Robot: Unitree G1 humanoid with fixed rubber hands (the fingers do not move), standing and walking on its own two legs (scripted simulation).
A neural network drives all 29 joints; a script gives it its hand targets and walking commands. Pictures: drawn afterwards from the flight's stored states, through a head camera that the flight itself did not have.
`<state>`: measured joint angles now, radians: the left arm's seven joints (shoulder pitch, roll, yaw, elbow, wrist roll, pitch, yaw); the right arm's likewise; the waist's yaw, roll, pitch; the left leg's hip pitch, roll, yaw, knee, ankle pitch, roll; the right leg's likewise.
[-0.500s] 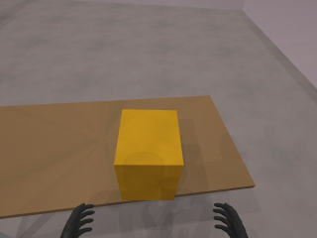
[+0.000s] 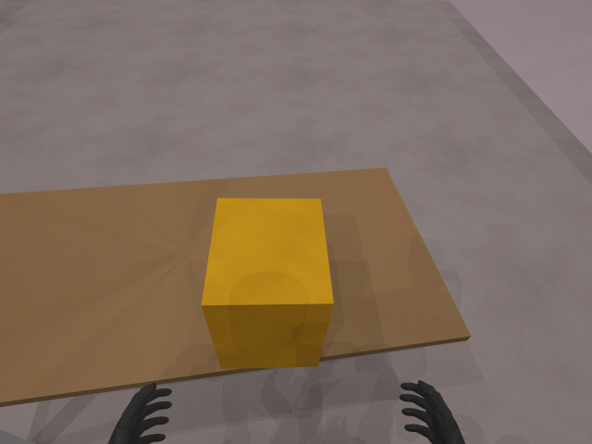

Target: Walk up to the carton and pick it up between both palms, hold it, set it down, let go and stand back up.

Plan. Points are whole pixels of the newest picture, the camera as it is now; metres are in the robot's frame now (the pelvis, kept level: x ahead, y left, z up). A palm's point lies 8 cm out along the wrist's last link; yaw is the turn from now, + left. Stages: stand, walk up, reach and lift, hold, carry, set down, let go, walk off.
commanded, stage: set down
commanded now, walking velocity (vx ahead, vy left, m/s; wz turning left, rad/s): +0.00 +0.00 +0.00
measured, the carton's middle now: (269, 285) +0.40 +0.05 -0.08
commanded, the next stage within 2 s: let go in 0.12 s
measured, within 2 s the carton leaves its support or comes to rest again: neither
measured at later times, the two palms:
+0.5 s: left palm (131, 438) +0.16 +0.23 -0.08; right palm out of the picture +0.15 -0.22 -0.08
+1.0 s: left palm out of the picture +0.07 +0.31 -0.11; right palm out of the picture +0.07 -0.28 -0.11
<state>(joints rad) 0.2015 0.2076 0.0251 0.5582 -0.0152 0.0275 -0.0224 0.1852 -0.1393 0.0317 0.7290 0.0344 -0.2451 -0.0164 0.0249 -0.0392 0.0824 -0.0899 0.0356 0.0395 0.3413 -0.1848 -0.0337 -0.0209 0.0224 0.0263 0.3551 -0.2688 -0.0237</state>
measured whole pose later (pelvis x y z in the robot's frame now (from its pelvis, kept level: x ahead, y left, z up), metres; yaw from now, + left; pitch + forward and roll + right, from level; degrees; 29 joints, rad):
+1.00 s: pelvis -0.01 +0.01 -0.01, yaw +1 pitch -3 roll +0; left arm 0.24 0.36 0.01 0.85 0.02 0.00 0.01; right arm 0.22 -0.35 0.01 0.92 -0.03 -0.01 0.00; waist 0.00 -0.02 0.01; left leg -0.20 0.04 0.02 0.50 -0.24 -0.01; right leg -0.10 0.02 0.01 0.46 -0.30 -0.01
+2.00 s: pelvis -0.04 +0.03 +0.00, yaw +0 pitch -3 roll +0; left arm 0.18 0.34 -0.01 1.06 0.02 -0.01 0.00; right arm 0.13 -0.35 0.02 1.11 -0.01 -0.01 0.01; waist 0.00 -0.01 0.05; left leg -0.18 0.00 0.04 0.37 -0.14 0.02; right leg -0.10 -0.01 0.03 0.38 -0.23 0.02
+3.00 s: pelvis +0.00 +0.02 +0.00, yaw +0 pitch -2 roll +0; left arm 0.12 0.34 0.01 1.09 0.01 -0.01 0.01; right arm 0.09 -0.34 0.00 1.11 -0.01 -0.01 0.00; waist -0.01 -0.01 0.06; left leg -0.13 0.02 0.04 0.34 -0.18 0.00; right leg -0.04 0.00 0.03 0.32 -0.24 0.00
